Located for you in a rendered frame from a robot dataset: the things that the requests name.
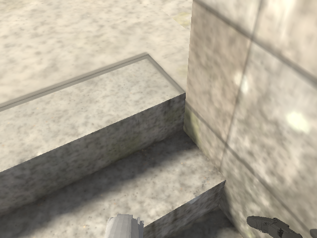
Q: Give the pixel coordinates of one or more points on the left robot thigh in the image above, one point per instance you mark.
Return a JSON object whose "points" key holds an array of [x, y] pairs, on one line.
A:
{"points": [[125, 226]]}

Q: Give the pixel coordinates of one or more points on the right robot hand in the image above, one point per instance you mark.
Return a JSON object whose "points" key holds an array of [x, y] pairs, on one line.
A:
{"points": [[272, 226]]}

